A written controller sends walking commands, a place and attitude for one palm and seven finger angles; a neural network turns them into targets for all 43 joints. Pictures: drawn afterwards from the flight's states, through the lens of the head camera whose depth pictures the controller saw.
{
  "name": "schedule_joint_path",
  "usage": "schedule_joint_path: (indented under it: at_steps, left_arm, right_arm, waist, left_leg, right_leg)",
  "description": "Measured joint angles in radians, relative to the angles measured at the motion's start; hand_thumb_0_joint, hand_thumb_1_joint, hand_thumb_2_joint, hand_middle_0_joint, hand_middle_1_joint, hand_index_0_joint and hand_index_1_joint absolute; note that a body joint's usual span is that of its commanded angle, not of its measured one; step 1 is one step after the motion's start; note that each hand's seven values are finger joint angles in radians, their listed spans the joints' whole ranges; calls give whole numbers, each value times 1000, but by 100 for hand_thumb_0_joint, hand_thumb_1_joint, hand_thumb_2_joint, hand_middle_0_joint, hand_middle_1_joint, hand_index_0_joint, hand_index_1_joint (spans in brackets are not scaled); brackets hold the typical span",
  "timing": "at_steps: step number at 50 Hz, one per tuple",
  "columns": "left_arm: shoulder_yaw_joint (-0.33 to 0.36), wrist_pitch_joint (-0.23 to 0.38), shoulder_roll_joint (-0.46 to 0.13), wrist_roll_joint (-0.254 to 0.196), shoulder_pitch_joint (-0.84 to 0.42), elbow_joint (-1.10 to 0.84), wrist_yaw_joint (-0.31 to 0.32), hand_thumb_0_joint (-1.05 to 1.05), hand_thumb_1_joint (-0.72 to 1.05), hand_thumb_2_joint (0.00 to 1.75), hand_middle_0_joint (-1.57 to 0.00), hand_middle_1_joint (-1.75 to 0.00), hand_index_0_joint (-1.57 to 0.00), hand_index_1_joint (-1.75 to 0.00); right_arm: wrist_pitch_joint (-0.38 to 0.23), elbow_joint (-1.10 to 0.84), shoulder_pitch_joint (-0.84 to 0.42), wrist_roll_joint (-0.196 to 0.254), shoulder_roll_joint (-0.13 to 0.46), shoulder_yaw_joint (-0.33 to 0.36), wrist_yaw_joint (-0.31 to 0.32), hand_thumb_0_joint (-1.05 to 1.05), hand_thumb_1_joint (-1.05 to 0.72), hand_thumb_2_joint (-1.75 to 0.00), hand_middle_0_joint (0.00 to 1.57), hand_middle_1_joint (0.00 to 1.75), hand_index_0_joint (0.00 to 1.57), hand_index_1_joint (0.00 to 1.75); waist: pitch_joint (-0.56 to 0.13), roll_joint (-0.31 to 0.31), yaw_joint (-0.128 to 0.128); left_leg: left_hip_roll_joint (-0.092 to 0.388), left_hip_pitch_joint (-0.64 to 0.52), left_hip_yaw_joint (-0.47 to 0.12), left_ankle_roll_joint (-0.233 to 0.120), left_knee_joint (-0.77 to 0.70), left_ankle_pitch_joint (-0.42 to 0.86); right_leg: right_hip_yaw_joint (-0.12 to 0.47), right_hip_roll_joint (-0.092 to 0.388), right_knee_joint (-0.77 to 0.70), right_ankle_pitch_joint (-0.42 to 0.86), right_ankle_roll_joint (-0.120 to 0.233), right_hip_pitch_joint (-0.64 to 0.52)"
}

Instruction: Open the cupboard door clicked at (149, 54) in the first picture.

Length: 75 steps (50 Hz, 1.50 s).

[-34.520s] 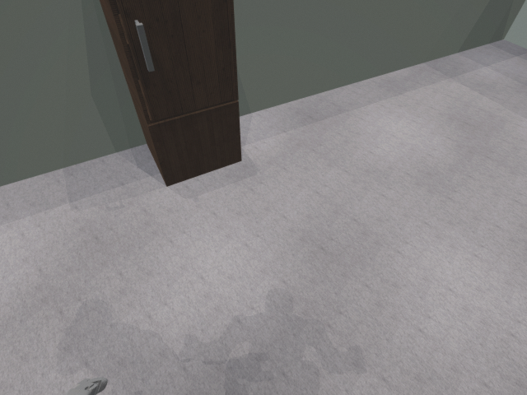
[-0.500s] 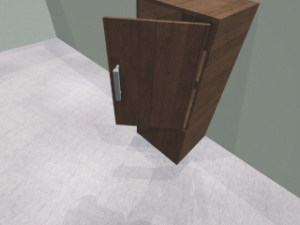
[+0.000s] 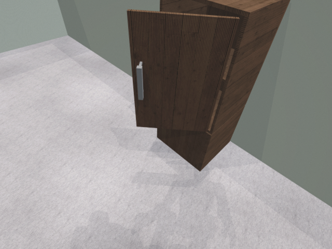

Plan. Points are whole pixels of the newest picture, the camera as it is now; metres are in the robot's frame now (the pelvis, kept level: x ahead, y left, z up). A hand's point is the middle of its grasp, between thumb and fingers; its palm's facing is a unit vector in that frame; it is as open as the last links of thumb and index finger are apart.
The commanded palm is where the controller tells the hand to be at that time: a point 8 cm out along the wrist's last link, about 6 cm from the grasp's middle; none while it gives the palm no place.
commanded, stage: come to a stop and stand still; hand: left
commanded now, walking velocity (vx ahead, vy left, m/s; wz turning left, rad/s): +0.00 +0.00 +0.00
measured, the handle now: (140, 81) +0.78 +0.16 -0.02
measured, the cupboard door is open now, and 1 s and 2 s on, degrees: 41 41 41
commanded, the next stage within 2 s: look again from close up in 0.26 s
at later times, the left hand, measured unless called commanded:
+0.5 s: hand out of the picture -0.03 +0.15 -0.17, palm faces +0.01 -0.99 -0.15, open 7.4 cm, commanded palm none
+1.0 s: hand out of the picture -0.01 +0.16 -0.17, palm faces +0.01 -0.98 -0.17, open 7.4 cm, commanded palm none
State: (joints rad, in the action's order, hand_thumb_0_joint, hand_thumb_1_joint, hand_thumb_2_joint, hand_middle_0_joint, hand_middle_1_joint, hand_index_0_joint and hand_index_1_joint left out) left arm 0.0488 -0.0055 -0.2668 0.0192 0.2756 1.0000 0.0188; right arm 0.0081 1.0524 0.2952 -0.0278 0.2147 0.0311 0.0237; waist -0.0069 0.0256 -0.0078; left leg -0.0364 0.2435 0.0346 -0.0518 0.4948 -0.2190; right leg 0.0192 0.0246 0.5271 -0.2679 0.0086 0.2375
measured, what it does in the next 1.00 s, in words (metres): steps on the spot: right foot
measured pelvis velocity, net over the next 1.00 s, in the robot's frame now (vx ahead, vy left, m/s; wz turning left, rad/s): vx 0.00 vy -0.01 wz -0.02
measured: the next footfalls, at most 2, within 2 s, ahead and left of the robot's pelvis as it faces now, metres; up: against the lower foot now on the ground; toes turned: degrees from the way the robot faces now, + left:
right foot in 0.02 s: +0.06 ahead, -0.14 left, +0.00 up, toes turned +1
right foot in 1.64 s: +0.29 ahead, -0.15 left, +0.00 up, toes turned -8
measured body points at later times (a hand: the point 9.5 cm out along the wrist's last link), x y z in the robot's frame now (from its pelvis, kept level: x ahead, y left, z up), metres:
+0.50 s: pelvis -0.02 +0.00 +0.00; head -0.02 +0.00 +0.45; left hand -0.03 +0.20 -0.16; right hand -0.03 -0.23 -0.16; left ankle +0.03 +0.09 -0.74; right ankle +0.02 -0.14 -0.74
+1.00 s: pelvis +0.00 -0.01 +0.00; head +0.00 -0.01 +0.45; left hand -0.01 +0.21 -0.16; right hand +0.00 -0.23 -0.16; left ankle +0.03 +0.09 -0.74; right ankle +0.02 -0.14 -0.74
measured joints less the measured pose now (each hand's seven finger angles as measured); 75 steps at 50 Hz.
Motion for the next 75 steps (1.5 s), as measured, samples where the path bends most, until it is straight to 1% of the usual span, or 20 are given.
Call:
schedule_joint_path:
  at_steps: [1, 2, 4, 6, 8, 18, 26, 36, 50, 54, 58, 60, 62, 63, 64, 65, 67, 69, 72, 75]
  left_arm:
    - [-4, 6, -1, -2, -7, 8, 3, 1, 90, 90, -20, -30, -20, -30]
    - [-11, 6, 4, -3, -17, 19, 4, 0, 90, 90, -20, -30, -20, -30]
    - [-25, 6, 14, -4, -27, 34, 2, 0, 91, 90, -20, -30, -20, -30]
    - [-36, 4, 23, -5, -32, 43, 1, 0, 90, 90, -20, -30, -20, -30]
    - [-42, 2, 34, -4, -34, 50, 1, 0, 90, 90, -20, -30, -20, -30]
    - [-59, 8, 111, -1, 16, 74, 7, 1, 90, 90, -20, -30, -20, -30]
    - [-58, 8, 141, 0, 73, 101, 9, 1, 91, 90, -20, -30, -20, -30]
    - [-53, 14, 146, 0, 100, 114, 12, 1, 90, 90, -20, -30, -20, -30]
    - [-47, 21, 132, 1, 61, 94, 9, 0, 90, 90, -20, -30, -20, -30]
    - [-33, 15, 132, 6, 75, 80, -3, 0, 90, 90, -20, -30, -20, -30]
    - [-18, 22, 136, 3, 101, 65, -13, 0, 90, 90, -20, -30, -20, -30]
    - [-12, 26, 139, 0, 116, 66, -14, 0, 90, 90, -20, -30, -20, -30]
    - [-7, 22, 141, 0, 133, 74, -14, 0, 90, 90, -20, -30, -20, -30]
    - [-5, 17, 140, 1, 141, 79, -16, 0, 90, 90, -20, -30, -20, -30]
    - [-3, 10, 141, 2, 146, 86, -18, 0, 90, 90, -20, -30, -20, -30]
    - [-4, 2, 142, 5, 144, 94, -19, 1, 90, 90, -20, -30, -20, -30]
    - [-2, -3, 140, 10, 125, 102, -25, 1, 90, 90, -20, -30, -20, -30]
    - [2, 2, 132, 11, 90, 93, -29, 1, 90, 90, -20, -30, -20, -30]
    - [9, 5, 113, 14, 21, 67, -26, 2, 92, 90, -20, -30, -20, -30]
    - [15, 10, 86, 6, -53, 35, -31, 2, 94, 90, -20, -30, -20, -30]
  right_arm:
    - [-3, 5, -5, 4, -2, -2, -1, 1, -90, -90, 21, 30, 20, 30]
    - [-5, 10, -13, 6, -1, -4, -2, 1, -90, -90, 21, 30, 20, 30]
    - [-7, 16, -22, 7, -3, -8, -6, 1, -90, -90, 21, 30, 20, 30]
    - [-8, 22, -24, 9, -10, -12, -10, 1, -90, -90, 21, 30, 20, 30]
    - [-7, 31, -21, 9, -19, -15, -13, 1, -90, -90, 21, 30, 20, 30]
    - [1, 67, 0, 11, -57, -18, -14, 1, -90, -90, 21, 30, 20, 30]
    - [-1, 68, 11, 13, -75, -15, -7, 1, -90, -90, 20, 30, 19, 30]
    - [-7, 65, 6, 15, -80, -13, -2, 1, -90, -90, 20, 30, 19, 30]
    - [-14, 59, -9, 9, -67, -15, -2, 1, -91, -90, 20, 30, 19, 30]
    - [-8, 54, 15, 1, -64, -10, -6, 1, -91, -90, 20, 30, 19, 30]
    - [-13, 39, 42, -1, -59, -5, -8, 1, -91, -90, 20, 30, 19, 30]
    - [-19, 36, 54, 0, -55, -3, -9, 1, -91, -90, 20, 30, 19, 30]
    - [-26, 35, 64, 1, -55, -2, -8, 1, -91, -90, 20, 30, 19, 30]
    - [-32, 33, 68, 0, -58, -1, -7, 1, -91, -90, 20, 30, 19, 30]
    - [-42, 28, 72, -2, -60, -1, -6, 1, -91, -90, 20, 30, 19, 30]
    - [-53, 23, 77, -4, -62, 0, -3, 1, -91, -90, 20, 30, 19, 30]
    - [-72, 18, 91, -4, -71, -5, 5, 0, -91, -90, 20, 30, 19, 30]
    - [-87, 24, 111, -3, -86, -14, 11, 0, -91, -90, 20, 30, 19, 30]
    - [-98, 49, 143, 0, -110, -25, 17, 0, -91, -90, 20, 30, 19, 30]
    - [-95, 78, 172, -1, -131, -31, 18, 0, -90, -90, 20, 30, 19, 30]
  waist:
    - [3, 1, 0]
    - [13, -10, 5]
    - [24, -26, 20]
    - [27, -31, 30]
    - [25, -31, 34]
    - [18, -25, 27]
    - [22, -20, 18]
    - [23, -25, 10]
    - [10, -29, 10]
    - [-13, -30, 5]
    - [-17, -34, 3]
    - [-15, -37, 4]
    - [-16, -30, 6]
    - [-17, -16, 6]
    - [-17, -8, 8]
    - [-14, -7, 12]
    - [-3, -5, 25]
    - [12, -5, 34]
    - [36, -13, 41]
    - [64, -25, 51]
  left_leg:
    - [-2, 6, 9, 2, 1, 1]
    - [4, 2, 12, 3, -6, 6]
    - [7, -9, 12, 4, -34, 25]
    - [6, -16, 12, 5, -57, 42]
    - [4, -20, 13, 6, -74, 54]
    - [8, -10, 8, 12, -79, 64]
    - [15, 9, 6, 15, -60, 54]
    - [19, 15, 5, 17, -48, 43]
    - [22, 5, 10, 21, -42, 21]
    - [26, 14, 14, 19, 3, -61]
    - [33, 41, 9, 16, 87, -147]
    - [43, 49, 11, 16, 129, -154]
    - [45, 37, 22, 12, 141, -130]
    - [36, 25, 35, 7, 140, -139]
    - [31, 13, 48, 1, 137, -156]
    - [30, -3, 60, -5, 124, -169]
    - [27, -47, 76, -9, 64, -160]
    - [25, -93, 81, -11, -11, -135]
    - [31, -154, 73, -5, -111, -105]
    - [38, -197, 57, 8, -166, -100]
  right_leg:
    - [12, 3, -45, 26, -3, -18]
    - [16, -1, -59, 43, -16, -22]
    - [16, -4, -77, 63, -35, -27]
    - [17, -3, -91, 75, -42, -31]
    - [17, -1, -100, 82, -42, -31]
    - [13, -6, -102, 88, -37, -20]
    - [11, -12, -90, 83, -32, -5]
    - [10, -16, -80, 73, -29, 1]
    - [15, -19, -71, 50, -24, -5]
    - [21, -25, -33, -27, -10, 3]
    - [19, -33, -6, -35, -1, 6]
    - [12, -37, 15, -36, -6, 1]
    - [14, -33, 45, -78, -13, -5]
    - [25, -25, 73, -106, -2, 0]
    - [23, -20, 137, -138, 8, 21]
    - [10, -16, 231, -156, 15, 56]
    - [-22, -2, 410, -136, 19, 139]
    - [-52, 18, 502, -91, 11, 212]
    - [-83, 42, 501, -26, 0, 290]
    - [-102, 57, 380, 27, -2, 320]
